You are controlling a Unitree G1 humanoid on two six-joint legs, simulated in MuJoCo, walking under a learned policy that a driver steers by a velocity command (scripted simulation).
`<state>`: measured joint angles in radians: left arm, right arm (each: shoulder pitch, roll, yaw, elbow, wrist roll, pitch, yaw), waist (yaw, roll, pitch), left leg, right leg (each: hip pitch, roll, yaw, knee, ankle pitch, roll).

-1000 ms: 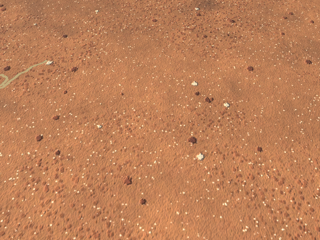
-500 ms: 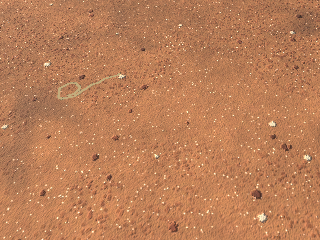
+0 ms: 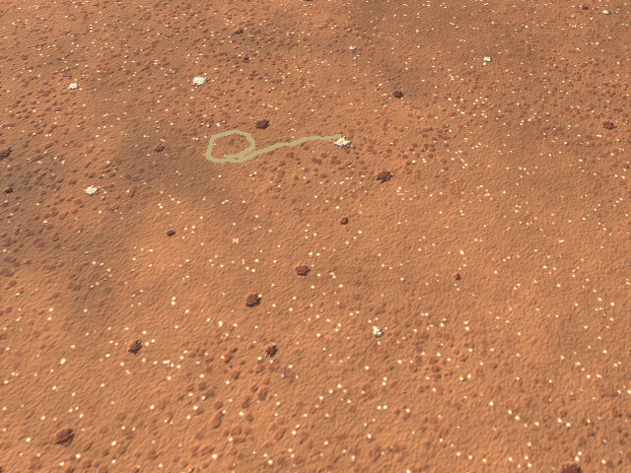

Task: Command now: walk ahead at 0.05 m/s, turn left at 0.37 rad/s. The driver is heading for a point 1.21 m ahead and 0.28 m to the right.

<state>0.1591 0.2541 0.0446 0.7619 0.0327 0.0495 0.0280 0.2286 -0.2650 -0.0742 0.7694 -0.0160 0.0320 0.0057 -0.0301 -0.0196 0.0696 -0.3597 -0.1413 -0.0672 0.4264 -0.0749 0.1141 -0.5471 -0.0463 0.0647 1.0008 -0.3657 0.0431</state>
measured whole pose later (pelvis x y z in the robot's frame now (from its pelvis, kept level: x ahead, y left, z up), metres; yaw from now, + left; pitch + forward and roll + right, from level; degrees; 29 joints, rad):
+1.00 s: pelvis +0.31 -0.06 +0.00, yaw -26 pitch +2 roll +1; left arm 0.04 0.27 0.05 0.73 0.04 -0.01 -0.09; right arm 0.43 -0.23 -0.04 0.90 -0.02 -0.09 -0.01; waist -0.07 -0.04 0.03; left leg 0.08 -0.02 0.18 0.21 -0.33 0.02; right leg -0.66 -0.03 -0.05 0.74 -0.08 -0.06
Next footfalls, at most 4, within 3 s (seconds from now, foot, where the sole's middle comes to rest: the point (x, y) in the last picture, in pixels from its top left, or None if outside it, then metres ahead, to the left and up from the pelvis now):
0.20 right None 0.05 -0.13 -0.77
0.62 left None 0.26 0.06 -0.77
1.10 right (427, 455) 0.47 -0.24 -0.77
1.64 left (380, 313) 0.81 -0.18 -0.77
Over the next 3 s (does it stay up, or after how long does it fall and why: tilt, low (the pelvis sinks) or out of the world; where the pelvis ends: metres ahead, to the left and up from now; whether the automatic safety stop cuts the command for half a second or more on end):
stays up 1.14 -0.24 0.01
